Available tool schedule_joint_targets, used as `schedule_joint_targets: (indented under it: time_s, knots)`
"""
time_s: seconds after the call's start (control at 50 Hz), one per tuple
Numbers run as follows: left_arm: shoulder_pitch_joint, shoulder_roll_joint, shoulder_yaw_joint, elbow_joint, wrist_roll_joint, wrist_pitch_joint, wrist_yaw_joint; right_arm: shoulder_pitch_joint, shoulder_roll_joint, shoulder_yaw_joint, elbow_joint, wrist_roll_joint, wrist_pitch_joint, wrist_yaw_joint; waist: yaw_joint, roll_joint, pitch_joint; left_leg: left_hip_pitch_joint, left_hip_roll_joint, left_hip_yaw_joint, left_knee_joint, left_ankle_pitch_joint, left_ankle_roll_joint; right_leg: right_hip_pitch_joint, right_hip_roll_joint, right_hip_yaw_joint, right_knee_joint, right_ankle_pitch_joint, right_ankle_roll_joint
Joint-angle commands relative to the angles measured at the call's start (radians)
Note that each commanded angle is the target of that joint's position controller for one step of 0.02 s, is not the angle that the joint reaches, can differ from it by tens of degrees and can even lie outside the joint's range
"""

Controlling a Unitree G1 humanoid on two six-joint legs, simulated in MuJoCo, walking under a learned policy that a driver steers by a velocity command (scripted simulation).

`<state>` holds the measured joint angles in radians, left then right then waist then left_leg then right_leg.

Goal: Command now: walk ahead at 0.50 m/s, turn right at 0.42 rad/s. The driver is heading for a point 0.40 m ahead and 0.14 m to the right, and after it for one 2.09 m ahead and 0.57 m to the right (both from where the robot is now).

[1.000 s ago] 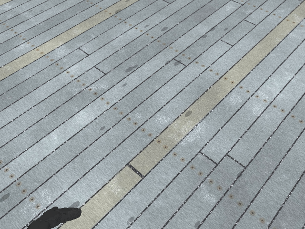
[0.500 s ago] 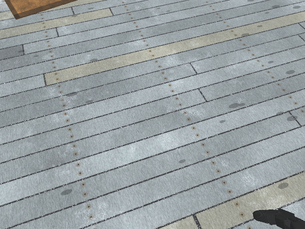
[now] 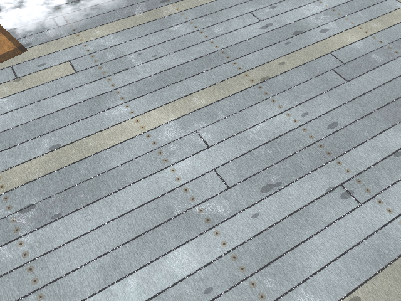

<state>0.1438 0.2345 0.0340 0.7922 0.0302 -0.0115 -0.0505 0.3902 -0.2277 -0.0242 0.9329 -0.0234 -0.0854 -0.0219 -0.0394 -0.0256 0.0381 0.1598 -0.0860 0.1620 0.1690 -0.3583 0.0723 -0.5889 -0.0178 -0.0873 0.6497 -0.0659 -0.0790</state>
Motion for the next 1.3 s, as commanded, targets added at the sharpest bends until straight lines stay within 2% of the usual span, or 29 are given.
schedule_joint_targets:
  time_s: [0.02, 0.06, 0.08, 0.1, 0.12, 0.16, 0.18, 0.26, 0.44, 0.52, 0.54, 0.56, 0.58, 0.6, 0.62, 0.64, 0.68, 0.82, 0.92, 0.96, 0.98, 1.0, 1.02, 1.04, 1.08, 1.14, 1.22, 1.26, 1.3]
  knots:
    - [0.041, 0.083, 0.02, -0.06, 0.003, -0.016, 0.007, 0.016, -0.183, -0.035, -0.024, -0.007, 0.002, -0.02, 0.06, 0.136, -0.031, 0.017, 0.312, 0.002, 0.286, 1.33, 0.015, 0.113, 0.095, -0.08, -0.034, -0.136, -0.069]
    - [0.299, 0.148, 0.053, 0.011, 0.018, -0.03, 0.019, -0.034, -0.209, -0.041, -0.049, -0.004, 0.013, -0.018, 0.192, 0.102, -0.166, -0.152, 0.292, 0.027, 0.693, 1.111, 0.013, 0.457, 0.097, 0.007, -0.158, -0.138, -0.14]
    - [0.386, 0.263, 0.089, 0.021, 0.021, -0.025, 0.036, -0.025, -0.145, -0.025, -0.1, 0.009, 0.003, -0.007, 0.203, -0.062, -0.263, -0.449, 0.186, 0.05, 1.061, 0.56, -0.015, 0.723, -0.153, 0.351, -0.177, -0.162, -0.244]
    - [0.32, 0.304, 0.099, 0.006, -0.006, -0.017, 0.033, -0.022, -0.12, -0.025, -0.145, 0.011, -0.007, 0.011, 0.127, -0.187, -0.323, -0.79, -0.014, -0.118, 1.326, -0.162, -0.042, 0.89, -0.327, 0.853, -0.306, -0.029, -0.382]
    - [0.276, 0.273, 0.097, 0.007, -0.032, -0.013, 0.033, -0.095, -0.14, -0.023, -0.158, -0.008, -0.016, 0.019, 0.133, -0.027, -0.222, -0.885, 0.079, -0.246, 1.316, -0.07, -0.029, 0.814, -0.299, 0.727, -0.334, -0.065, -0.354]
    - [0.188, 0.168, 0.068, 0.002, -0.026, -0.011, 0.038, -0.12, -0.136, -0.02, -0.17, 0.003, -0.027, 0.024, 0.06, 0.082, -0.027, -0.839, 0.152, -0.219, 1.14, 0.034, -0.041, 0.543, -0.227, 0.529, -0.397, 0.025, -0.265]
    - [0.163, 0.146, 0.06, 0.001, -0.03, -0.017, 0.043, -0.118, -0.131, -0.019, -0.175, -0.013, -0.009, 0.023, 0.03, 0.077, 0.002, -0.79, 0.171, -0.218, 1.077, 0.036, -0.06, 0.458, -0.178, 0.462, -0.412, 0.096, -0.237]
    - [0.187, 0.182, 0.065, 0.006, -0.033, -0.048, 0.041, -0.122, -0.103, -0.01, -0.197, -0.03, 0.046, 0.034, 0.009, 0.012, -0.022, -0.739, 0.18, -0.173, 0.921, 0.095, -0.115, 0.374, -0.09, 0.347, -0.44, 0.239, -0.216]
    - [0.318, 0.202, 0.074, 0.015, -0.027, -0.016, 0.061, -0.385, -0.101, 0.005, -0.296, -0.003, 0.035, 0.03, 0.121, -0.055, -0.048, -0.748, 0.079, -0.147, 0.519, 0.31, -0.12, 0.532, -0.033, 0.345, -0.261, 0.614, -0.089]
    - [0.216, 0.222, 0.08, -0.031, -0.017, -0.014, 0.072, -0.221, -0.17, -0.012, -0.255, -0.002, 0.013, 0.008, 0.031, -0.076, -0.097, -0.484, 0.036, -0.192, 0.308, 0.297, -0.062, 0.517, -0.015, 0.425, -0.072, 0.614, -0.02]
    - [0.179, 0.214, 0.076, -0.046, -0.033, -0.024, 0.064, -0.11, -0.193, -0.019, -0.233, -0.01, -0.005, -0.002, -0.035, -0.037, -0.143, -0.303, 0.096, -0.224, 0.219, 0.459, -0.033, 0.448, 0.032, 0.406, 0.082, 0.526, 0.007]
    - [0.208, 0.134, 0.053, -0.091, -0.053, -0.034, 0.061, 0.005, -0.268, -0.031, -0.234, -0.023, -0.011, -0.016, -0.05, 0.114, -0.293, -0.043, 0.378, -0.431, 0.291, 0.845, 0.027, 0.303, 0.094, 0.314, 0.364, 0.04, 0.039]
    - [0.401, 0.106, 0.054, -0.09, -0.068, -0.022, 0.076, -0.031, -0.301, -0.041, -0.259, -0.01, 0.012, -0.006, 0.047, 0.287, -0.425, 0.095, 0.632, -0.704, 0.339, 1.266, 0.183, 0.13, 0.225, 0.206, 0.593, -0.677, 0.047]
    - [0.418, 0.18, 0.061, -0.042, -0.023, 0.003, 0.085, -0.075, -0.236, -0.042, -0.272, 0.016, 0.032, -0.003, 0.056, 0.174, -0.423, 0.004, 0.596, -0.724, 0.321, 1.068, 0.219, 0.095, 0.136, 0.199, 0.686, -0.582, 0.046]
    - [0.317, 0.2, 0.068, -0.044, -0.006, 0.018, 0.075, -0.136, -0.144, -0.017, -0.291, 0.018, 0.039, -0.006, 0.046, 0.094, -0.289, -0.133, 0.509, -0.584, 0.266, 0.851, 0.189, 0.078, 0.105, 0.187, 0.674, -0.5, 0.058]
    - [0.255, 0.188, 0.068, -0.059, -0.003, 0.03, 0.063, -0.193, -0.104, -0.002, -0.295, 0.012, 0.047, -0.009, 0.056, 0.088, -0.187, -0.239, 0.43, -0.465, 0.208, 0.704, 0.145, 0.074, 0.077, 0.172, 0.63, -0.45, 0.073]
    - [0.24, 0.162, 0.065, -0.067, -0.001, 0.061, 0.039, -0.215, -0.128, -0.007, -0.287, 0.002, 0.054, -0.018, 0.069, 0.169, -0.101, -0.375, 0.355, -0.323, 0.146, 0.647, 0.126, 0.114, 0.061, 0.144, 0.607, -0.389, 0.102]
    - [0.148, 0.118, 0.043, -0.127, -0.004, 0.09, 0.02, -0.195, -0.153, -0.028, -0.271, -0.007, 0.061, -0.01, 0.066, 0.174, -0.111, -0.431, 0.361, -0.2, 0.1, 0.395, 0.146, 0.153, 0.028, 0.104, 0.381, -0.312, 0.102]
    - [0.099, 0.106, 0.023, -0.15, -0.01, 0.082, 0.019, -0.166, -0.193, -0.045, -0.25, -0.009, 0.086, 0.01, 0.035, 0.198, -0.109, -0.443, 0.366, -0.198, 0.133, 0.236, 0.131, 0.296, 0.048, 0.048, 0.096, -0.356, 0.065]
    - [0.147, 0.095, 0.017, -0.132, -0.007, 0.064, 0.024, -0.17, -0.199, -0.047, -0.241, 0.004, 0.1, 0.014, 0.068, 0.161, -0.099, -0.488, 0.347, -0.174, 0.208, 0.261, 0.085, 0.426, 0.062, 0.029, -0.132, -0.246, 0.039]
    - [0.152, 0.113, 0.016, -0.129, -0.003, 0.053, 0.028, -0.127, -0.184, -0.046, -0.225, 0.001, 0.105, 0.018, 0.066, 0.099, -0.081, -0.532, 0.32, -0.15, 0.258, 0.213, 0.023, 0.481, 0.033, 0.099, -0.276, -0.183, 0.025]
    - [0.143, 0.174, 0.021, -0.147, 0.011, 0.041, 0.036, -0.079, -0.096, -0.027, -0.24, -0.007, 0.108, 0.029, 0.034, -0.144, -0.101, -0.617, 0.224, -0.053, 0.472, -0.011, -0.059, 0.534, -0.218, 0.417, -0.428, -0.198, -0.01]
    - [0.091, 0.256, 0.039, -0.167, 0.007, 0.04, 0.046, -0.117, -0.079, -0.018, -0.268, 0.007, 0.12, 0.017, 0.049, -0.262, -0.028, -0.654, 0.104, -0.078, 0.542, -0.215, -0.088, 0.345, -0.367, 0.558, -0.445, -0.042, -0.139]
    - [0.088, 0.198, 0.031, -0.153, 0.01, 0.034, 0.053, -0.165, -0.126, -0.029, -0.259, 0.01, 0.135, 0.014, 0.065, -0.163, -0.002, -0.591, 0.134, -0.158, 0.643, -0.171, -0.09, 0.29, -0.318, 0.484, -0.433, -0.02, -0.163]
    - [-0.008, 0.132, 0.005, -0.148, 0.006, 0.027, 0.057, -0.118, -0.123, -0.036, -0.219, 0.02, 0.138, 0.023, -0.001, -0.13, 0.0, -0.554, 0.119, -0.165, 0.662, -0.065, -0.081, 0.294, -0.201, 0.328, -0.416, 0.036, -0.111]
    - [0.012, 0.101, -0.006, -0.132, -0.011, 0.012, 0.067, -0.075, -0.113, -0.036, -0.179, 0.003, 0.131, 0.022, 0.007, -0.103, -0.068, -0.514, 0.103, -0.15, 0.632, -0.048, -0.086, 0.417, -0.158, 0.245, -0.337, 0.299, -0.1]
    - [0.056, 0.109, -0.002, -0.088, -0.011, 0.011, 0.073, -0.11, -0.078, -0.02, -0.175, 0.018, 0.131, 0.008, 0.045, -0.112, -0.08, -0.452, 0.089, -0.145, 0.415, -0.048, -0.088, 0.48, -0.171, 0.278, -0.282, 0.298, -0.11]
    - [0.033, 0.114, 0.0, -0.075, -0.02, 0.014, 0.078, -0.068, -0.07, -0.014, -0.15, 0.018, 0.122, -0.002, 0.014, -0.086, -0.088, -0.326, 0.091, -0.142, 0.209, 0.153, -0.079, 0.438, -0.15, 0.281, -0.253, 0.225, -0.073]
    - [0.058, 0.076, -0.011, -0.069, -0.02, 0.006, 0.076, -0.06, -0.129, -0.018, -0.143, -0.005, 0.098, -0.01, 0.038, 0.007, -0.102, -0.197, 0.224, -0.282, 0.156, 0.364, -0.059, 0.34, -0.096, 0.267, -0.23, 0.042, -0.002]
